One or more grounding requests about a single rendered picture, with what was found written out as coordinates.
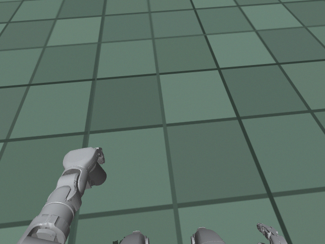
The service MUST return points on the left robot arm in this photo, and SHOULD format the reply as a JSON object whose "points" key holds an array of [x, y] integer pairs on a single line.
{"points": [[52, 225]]}

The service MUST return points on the left robot hand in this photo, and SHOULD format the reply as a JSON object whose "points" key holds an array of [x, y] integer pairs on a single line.
{"points": [[85, 158]]}

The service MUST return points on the can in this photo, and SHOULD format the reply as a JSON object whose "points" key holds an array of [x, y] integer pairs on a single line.
{"points": [[97, 174]]}

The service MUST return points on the right robot hand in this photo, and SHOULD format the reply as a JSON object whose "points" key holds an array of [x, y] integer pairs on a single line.
{"points": [[271, 234]]}

